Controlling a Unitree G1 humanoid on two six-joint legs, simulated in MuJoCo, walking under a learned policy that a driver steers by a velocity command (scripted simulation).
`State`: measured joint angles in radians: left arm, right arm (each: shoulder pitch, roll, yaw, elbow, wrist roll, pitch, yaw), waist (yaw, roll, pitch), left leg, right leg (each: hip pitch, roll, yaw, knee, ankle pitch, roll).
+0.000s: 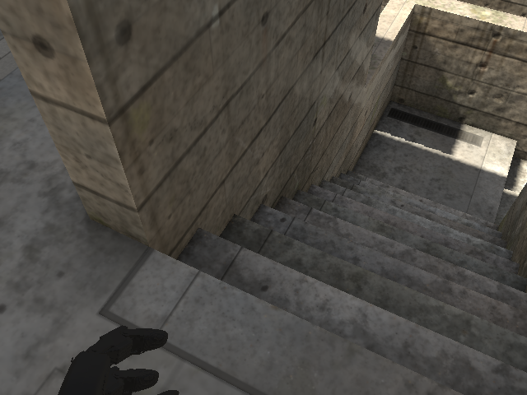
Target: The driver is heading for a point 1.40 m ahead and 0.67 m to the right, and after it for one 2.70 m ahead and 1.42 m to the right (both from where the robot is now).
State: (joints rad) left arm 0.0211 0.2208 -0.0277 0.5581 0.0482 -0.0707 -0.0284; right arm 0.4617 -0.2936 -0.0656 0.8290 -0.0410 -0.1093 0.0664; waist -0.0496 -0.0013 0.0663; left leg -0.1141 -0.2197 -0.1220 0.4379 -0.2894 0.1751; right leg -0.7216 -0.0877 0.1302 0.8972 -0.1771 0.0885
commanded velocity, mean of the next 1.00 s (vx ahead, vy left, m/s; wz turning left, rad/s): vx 0.14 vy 0.00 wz -0.63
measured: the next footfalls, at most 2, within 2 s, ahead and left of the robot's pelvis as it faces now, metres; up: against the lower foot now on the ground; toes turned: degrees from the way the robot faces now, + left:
right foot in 0.08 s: +0.26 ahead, -0.16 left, +0.00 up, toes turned +6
left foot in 0.40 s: +0.27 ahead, +0.08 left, +0.00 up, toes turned -14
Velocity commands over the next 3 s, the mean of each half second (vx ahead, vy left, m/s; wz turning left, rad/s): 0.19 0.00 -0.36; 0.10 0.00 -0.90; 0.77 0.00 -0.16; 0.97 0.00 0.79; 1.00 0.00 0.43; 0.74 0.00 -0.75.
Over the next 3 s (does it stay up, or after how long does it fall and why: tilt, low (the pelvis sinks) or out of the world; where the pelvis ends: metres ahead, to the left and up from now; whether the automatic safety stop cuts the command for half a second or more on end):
stays up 1.04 -0.38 -0.57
